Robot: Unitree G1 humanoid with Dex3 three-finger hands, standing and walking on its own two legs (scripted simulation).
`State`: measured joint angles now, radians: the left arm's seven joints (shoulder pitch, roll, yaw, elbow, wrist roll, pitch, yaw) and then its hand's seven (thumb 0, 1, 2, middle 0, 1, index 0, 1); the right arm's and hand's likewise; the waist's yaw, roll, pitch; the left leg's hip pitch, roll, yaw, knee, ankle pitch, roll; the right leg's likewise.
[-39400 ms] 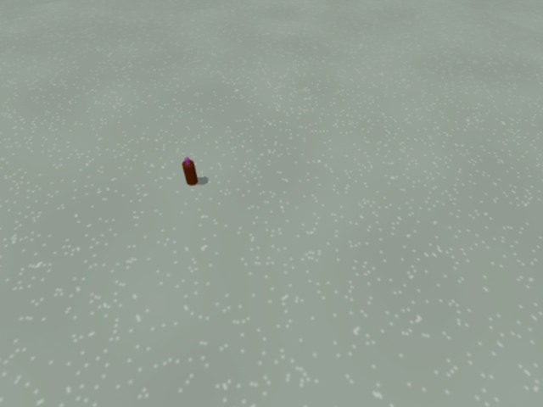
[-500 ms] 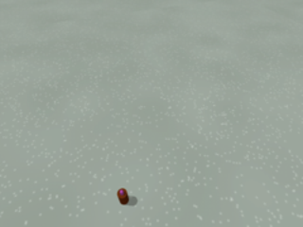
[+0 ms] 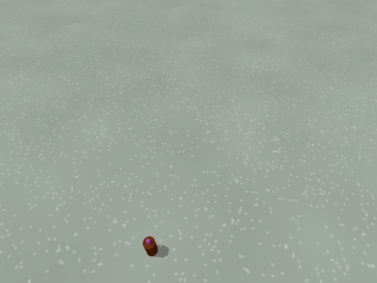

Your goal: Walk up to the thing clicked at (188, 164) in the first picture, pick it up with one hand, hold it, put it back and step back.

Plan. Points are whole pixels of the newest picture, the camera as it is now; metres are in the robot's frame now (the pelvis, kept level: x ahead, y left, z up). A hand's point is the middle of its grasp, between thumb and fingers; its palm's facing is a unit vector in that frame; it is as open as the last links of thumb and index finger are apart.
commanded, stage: stand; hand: left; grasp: from the side
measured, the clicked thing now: (150, 245) +0.39 +0.20 -0.70
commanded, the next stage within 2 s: step back in 0.92 s
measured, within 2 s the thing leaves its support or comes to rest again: neither
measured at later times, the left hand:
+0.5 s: hand out of the picture +0.09 +0.24 -0.15, palm faces +0.00 -0.94 -0.35, open 7.4 cm
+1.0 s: hand out of the picture +0.08 +0.24 -0.16, palm faces +0.01 -0.94 -0.35, open 7.4 cm
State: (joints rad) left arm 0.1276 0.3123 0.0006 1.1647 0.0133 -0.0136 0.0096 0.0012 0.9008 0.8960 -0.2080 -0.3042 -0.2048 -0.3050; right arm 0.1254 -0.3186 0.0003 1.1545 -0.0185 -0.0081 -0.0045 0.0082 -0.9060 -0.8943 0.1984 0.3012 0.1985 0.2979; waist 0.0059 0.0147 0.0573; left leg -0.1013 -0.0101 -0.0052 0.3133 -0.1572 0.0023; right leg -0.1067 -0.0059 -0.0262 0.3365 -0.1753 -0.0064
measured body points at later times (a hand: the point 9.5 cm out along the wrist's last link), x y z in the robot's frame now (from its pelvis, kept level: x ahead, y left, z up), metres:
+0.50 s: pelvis +0.01 -0.01 +0.00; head +0.02 -0.02 +0.45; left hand +0.09 +0.29 -0.13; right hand +0.08 -0.31 -0.14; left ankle +0.01 +0.12 -0.75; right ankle +0.01 -0.11 -0.75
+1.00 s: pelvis +0.00 -0.01 +0.00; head +0.03 -0.02 +0.45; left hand +0.08 +0.29 -0.13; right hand +0.07 -0.32 -0.14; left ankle +0.01 +0.12 -0.75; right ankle +0.01 -0.11 -0.75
